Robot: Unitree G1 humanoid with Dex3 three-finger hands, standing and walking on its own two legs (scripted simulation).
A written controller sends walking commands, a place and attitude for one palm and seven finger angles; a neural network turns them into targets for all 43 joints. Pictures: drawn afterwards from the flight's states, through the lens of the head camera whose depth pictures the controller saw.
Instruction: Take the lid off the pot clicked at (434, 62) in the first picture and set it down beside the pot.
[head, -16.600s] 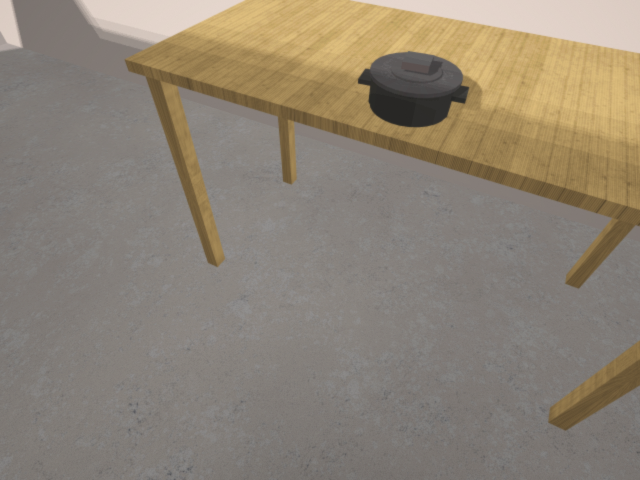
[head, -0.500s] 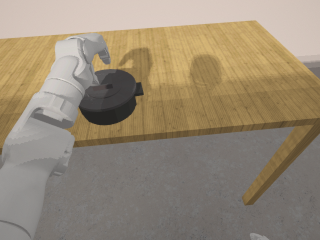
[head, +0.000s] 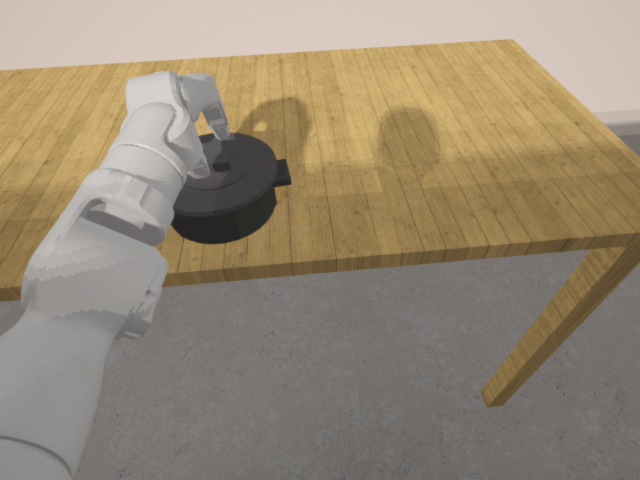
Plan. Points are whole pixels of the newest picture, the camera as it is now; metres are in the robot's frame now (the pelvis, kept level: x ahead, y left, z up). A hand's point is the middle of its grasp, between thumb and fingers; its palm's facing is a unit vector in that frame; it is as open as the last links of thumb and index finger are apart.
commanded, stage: lower the open fingers around the knob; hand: left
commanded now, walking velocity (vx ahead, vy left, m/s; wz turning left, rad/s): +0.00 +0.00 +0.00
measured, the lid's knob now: (210, 157) +0.51 +0.14 +0.15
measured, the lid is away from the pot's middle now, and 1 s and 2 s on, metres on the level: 0.00 0.01 0.01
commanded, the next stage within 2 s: close the fingers and squeeze the knob in 1.18 s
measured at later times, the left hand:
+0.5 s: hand (195, 153) +0.48 +0.15 +0.18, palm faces -0.40 -0.12 -0.91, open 10.7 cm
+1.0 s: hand (201, 152) +0.49 +0.14 +0.18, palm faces -0.40 -0.11 -0.91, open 10.7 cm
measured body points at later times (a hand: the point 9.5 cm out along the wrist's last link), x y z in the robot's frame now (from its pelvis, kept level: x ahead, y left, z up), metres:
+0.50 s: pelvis -0.01 +0.00 +0.00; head +0.02 +0.00 +0.44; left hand +0.49 +0.15 +0.24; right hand +0.04 -0.28 -0.13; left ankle +0.03 +0.11 -0.74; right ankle -0.06 -0.13 -0.74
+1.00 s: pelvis +0.00 +0.00 -0.01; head +0.03 +0.00 +0.44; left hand +0.50 +0.15 +0.23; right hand +0.04 -0.27 -0.14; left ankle +0.03 +0.11 -0.74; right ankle -0.06 -0.13 -0.74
